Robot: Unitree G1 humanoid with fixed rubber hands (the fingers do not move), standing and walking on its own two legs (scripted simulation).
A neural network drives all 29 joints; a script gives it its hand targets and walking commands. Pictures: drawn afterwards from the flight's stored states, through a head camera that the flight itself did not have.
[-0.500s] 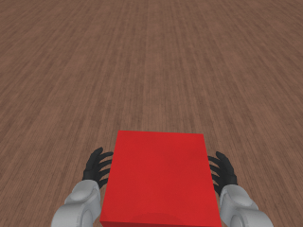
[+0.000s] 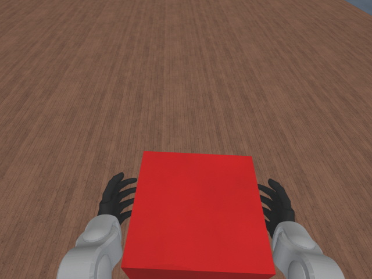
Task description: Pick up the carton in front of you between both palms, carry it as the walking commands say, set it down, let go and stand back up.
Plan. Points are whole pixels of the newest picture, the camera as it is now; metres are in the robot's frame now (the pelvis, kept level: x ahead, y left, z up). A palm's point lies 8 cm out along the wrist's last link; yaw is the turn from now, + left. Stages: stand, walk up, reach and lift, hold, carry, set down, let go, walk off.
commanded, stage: carry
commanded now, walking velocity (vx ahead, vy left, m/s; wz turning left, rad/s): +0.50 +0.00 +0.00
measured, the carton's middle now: (193, 228) +0.24 +0.00 +0.01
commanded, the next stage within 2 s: none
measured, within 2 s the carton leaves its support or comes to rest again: neither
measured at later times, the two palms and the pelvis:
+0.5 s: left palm (152, 111) +0.54 +0.11 +0.07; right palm (257, 116) +0.55 -0.19 +0.06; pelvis +0.32 -0.05 +0.00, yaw +2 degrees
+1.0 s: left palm (150, 76) +0.72 +0.14 +0.07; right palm (240, 81) +0.72 -0.16 +0.07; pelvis +0.49 -0.01 -0.02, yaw +0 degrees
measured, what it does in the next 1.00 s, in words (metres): walks ahead: right foot, then left foot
